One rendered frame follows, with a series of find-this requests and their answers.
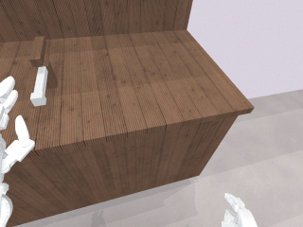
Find counter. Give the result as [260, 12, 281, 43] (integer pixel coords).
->
[0, 0, 255, 227]

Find tap lever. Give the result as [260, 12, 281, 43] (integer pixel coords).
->
[30, 66, 48, 107]

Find robot left hand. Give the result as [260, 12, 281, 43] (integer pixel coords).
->
[0, 76, 35, 183]

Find robot right hand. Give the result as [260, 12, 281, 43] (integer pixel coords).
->
[222, 193, 258, 227]

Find robot left forearm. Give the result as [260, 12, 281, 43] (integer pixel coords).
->
[0, 183, 13, 227]

